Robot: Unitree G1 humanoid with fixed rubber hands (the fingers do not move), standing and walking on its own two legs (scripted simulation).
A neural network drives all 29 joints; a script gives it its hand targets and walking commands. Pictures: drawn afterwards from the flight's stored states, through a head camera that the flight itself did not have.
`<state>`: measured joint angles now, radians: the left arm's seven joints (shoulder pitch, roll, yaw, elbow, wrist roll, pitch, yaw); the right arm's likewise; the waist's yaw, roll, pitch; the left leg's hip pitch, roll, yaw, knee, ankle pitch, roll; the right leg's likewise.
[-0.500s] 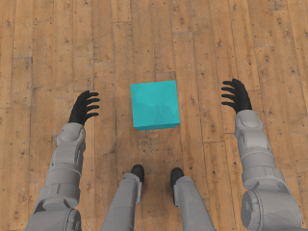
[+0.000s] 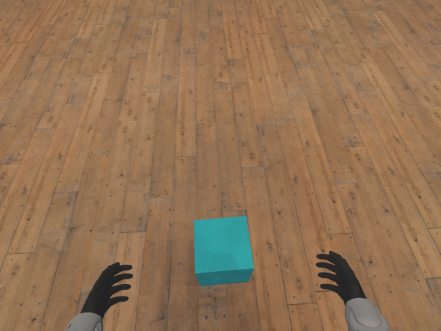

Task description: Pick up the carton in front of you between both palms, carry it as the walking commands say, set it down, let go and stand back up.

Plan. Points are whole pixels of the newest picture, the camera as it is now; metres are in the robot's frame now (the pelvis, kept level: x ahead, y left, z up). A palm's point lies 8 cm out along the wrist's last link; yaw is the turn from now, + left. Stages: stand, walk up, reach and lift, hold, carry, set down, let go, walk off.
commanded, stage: let go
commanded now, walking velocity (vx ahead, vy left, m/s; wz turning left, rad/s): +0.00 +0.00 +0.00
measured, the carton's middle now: (222, 252) +0.43 +0.01 -0.65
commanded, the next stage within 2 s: stand in 0.52 s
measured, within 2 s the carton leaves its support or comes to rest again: neither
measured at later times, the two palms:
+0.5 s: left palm (92, 311) +0.16 +0.24 -0.06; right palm (362, 321) +0.15 -0.23 -0.07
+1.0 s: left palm (67, 324) +0.14 +0.29 -0.10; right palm out of the picture +0.14 -0.28 -0.08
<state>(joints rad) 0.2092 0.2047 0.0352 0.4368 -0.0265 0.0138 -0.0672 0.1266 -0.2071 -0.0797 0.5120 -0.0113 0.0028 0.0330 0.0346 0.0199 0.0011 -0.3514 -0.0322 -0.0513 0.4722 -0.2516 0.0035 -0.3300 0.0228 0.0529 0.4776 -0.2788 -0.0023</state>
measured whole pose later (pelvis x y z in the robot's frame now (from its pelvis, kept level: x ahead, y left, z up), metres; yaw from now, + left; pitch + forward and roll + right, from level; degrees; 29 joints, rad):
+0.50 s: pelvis -0.01 +0.00 +0.00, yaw +0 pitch -5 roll +0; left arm 0.21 0.22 0.03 0.38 0.02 0.22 -0.03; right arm 0.23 -0.21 -0.04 0.45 0.00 0.11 0.05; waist 0.00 0.00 0.10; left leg -0.10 -0.03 -0.06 0.48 -0.28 0.00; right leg -0.07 0.02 0.04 0.47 -0.30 -0.01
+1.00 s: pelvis +0.01 +0.01 +0.00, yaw +0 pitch +0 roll +0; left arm 0.18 0.34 0.03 0.77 0.04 0.01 0.02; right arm 0.18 -0.34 -0.04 0.75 -0.04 0.00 -0.02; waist 0.00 -0.03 0.01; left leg -0.19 -0.03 -0.04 0.50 -0.31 0.02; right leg -0.15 0.02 0.06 0.47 -0.32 0.01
